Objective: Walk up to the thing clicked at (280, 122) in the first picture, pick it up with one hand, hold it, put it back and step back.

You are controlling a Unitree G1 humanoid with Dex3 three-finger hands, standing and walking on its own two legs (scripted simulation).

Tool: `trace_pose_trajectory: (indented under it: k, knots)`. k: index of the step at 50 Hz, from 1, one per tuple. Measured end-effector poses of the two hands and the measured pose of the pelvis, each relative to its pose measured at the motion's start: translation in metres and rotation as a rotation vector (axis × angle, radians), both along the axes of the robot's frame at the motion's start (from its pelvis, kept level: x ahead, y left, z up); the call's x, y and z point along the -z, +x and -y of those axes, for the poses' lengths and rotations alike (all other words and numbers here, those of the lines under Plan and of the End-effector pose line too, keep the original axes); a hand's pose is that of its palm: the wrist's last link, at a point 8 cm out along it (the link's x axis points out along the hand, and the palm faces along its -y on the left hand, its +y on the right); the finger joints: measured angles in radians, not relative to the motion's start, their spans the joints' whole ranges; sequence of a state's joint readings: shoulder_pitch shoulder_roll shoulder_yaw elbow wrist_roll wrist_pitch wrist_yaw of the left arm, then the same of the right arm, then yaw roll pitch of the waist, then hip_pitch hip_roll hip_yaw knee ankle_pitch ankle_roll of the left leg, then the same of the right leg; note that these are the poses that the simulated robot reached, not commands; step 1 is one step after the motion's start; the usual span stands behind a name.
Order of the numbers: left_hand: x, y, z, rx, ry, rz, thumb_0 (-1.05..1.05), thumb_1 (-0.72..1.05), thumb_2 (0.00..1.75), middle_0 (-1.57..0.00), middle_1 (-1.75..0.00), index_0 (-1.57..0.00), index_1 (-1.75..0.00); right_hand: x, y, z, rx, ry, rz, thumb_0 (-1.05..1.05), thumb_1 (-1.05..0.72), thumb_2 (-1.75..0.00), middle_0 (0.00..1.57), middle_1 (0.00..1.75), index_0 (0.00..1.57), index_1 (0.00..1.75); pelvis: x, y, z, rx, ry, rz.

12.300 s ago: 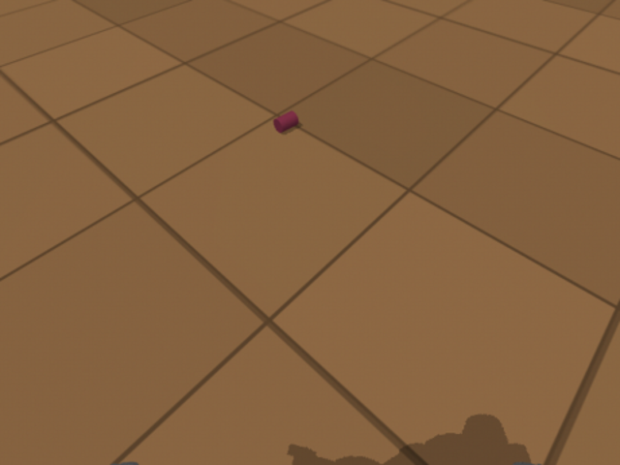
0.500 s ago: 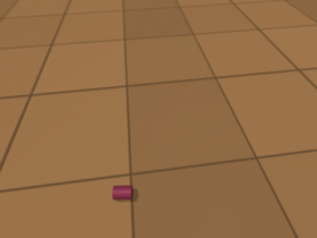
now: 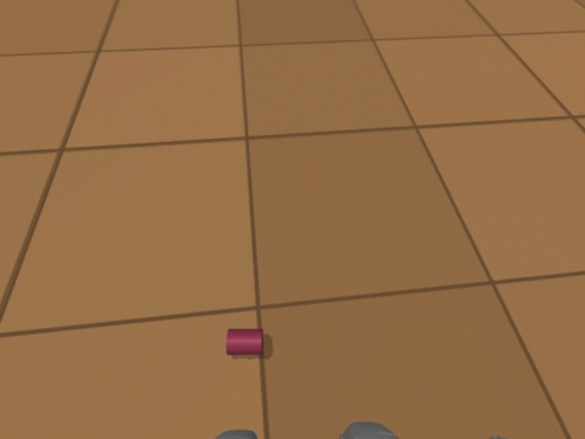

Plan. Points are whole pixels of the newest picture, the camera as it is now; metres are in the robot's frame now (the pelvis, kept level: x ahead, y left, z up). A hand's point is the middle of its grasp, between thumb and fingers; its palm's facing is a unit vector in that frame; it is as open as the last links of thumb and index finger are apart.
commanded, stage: walk up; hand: left
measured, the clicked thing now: (245, 341) +0.44 +0.16 -0.73
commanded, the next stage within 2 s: stand in 1.26 s
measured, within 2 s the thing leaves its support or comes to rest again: neither
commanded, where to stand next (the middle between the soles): +0.04 -0.03 m, yaw -1 degrees
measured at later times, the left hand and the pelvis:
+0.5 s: hand (144, 427) +0.14 +0.24 -0.14, palm faces -0.03 -0.95 -0.30, open 7.4 cm; pelvis +0.02 +0.00 +0.01, yaw -2 degrees
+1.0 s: hand out of the picture +0.09 +0.23 -0.14, palm faces -0.02 -0.94 -0.33, open 7.4 cm; pelvis +0.02 -0.02 +0.01, yaw -2 degrees
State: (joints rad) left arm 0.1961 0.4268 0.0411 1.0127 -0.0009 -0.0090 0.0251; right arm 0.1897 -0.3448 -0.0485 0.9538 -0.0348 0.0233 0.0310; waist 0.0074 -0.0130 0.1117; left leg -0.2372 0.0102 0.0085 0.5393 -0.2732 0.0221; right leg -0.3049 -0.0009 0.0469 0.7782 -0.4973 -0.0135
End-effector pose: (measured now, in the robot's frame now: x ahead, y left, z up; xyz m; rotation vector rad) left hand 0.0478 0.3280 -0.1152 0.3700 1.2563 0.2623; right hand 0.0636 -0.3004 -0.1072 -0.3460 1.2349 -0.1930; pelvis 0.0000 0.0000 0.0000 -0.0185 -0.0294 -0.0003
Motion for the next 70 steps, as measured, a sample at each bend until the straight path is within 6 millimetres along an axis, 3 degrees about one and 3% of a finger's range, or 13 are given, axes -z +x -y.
trace_pose_trajectory:
  k: [7,12,18,24,33,48,70]
  knots:
    - [0.004,0.023,0.010,0.024,-0.028,0.007,0.01,0.90,0.90,-0.20,-0.30,-0.21,-0.30,0.013,0.023,-0.015,0.014,0.036,0.050,0.00,-0.90,-0.90,0.21,0.30,0.20,0.30,0.004,0.009,-0.005,0.012,0.005,0.019]
    - [0.001,0.044,0.025,0.033,-0.080,0.034,0.01,0.90,0.90,-0.20,-0.30,-0.21,-0.30,0.008,0.038,-0.022,0.004,0.049,0.074,0.00,-0.91,-0.90,0.21,0.30,0.20,0.30,-0.003,0.018,-0.006,0.015,0.021,0.012]
    - [-0.003,0.072,0.038,0.050,-0.113,0.087,0.01,0.90,0.90,-0.20,-0.30,-0.21,-0.30,-0.003,0.051,-0.015,-0.002,0.028,0.094,0.00,-0.90,-0.90,0.21,0.30,0.20,0.30,-0.009,0.022,-0.003,0.021,0.021,0.011]
    - [-0.007,0.084,0.045,0.065,-0.119,0.104,0.01,0.90,0.90,-0.20,-0.30,-0.21,-0.30,-0.012,0.054,0.000,0.013,-0.002,0.111,0.00,-0.91,-0.90,0.21,0.30,0.20,0.30,-0.012,0.023,0.001,0.027,0.021,0.011]
    - [-0.009,0.073,0.046,0.055,-0.103,0.071,0.01,0.90,0.90,-0.20,-0.30,-0.21,-0.30,-0.012,0.041,0.012,0.030,-0.009,0.081,0.00,-0.91,-0.90,0.21,0.30,0.20,0.30,-0.014,0.021,0.008,0.030,0.020,0.009]
    - [-0.008,0.039,0.049,0.013,-0.088,-0.001,0.01,0.90,0.90,-0.20,-0.30,-0.21,-0.30,0.001,0.015,0.011,0.048,0.029,0.011,0.00,-0.91,-0.90,0.21,0.30,0.20,0.30,-0.014,0.017,0.017,0.032,0.021,0.008]
    - [-0.010,0.049,0.058,0.047,-0.091,0.040,0.01,0.90,0.90,-0.20,-0.30,-0.21,-0.30,0.000,0.010,0.019,0.045,0.018,0.006,0.00,-0.91,-0.90,0.21,0.30,0.20,0.30,-0.014,0.015,0.021,0.029,0.018,0.002]
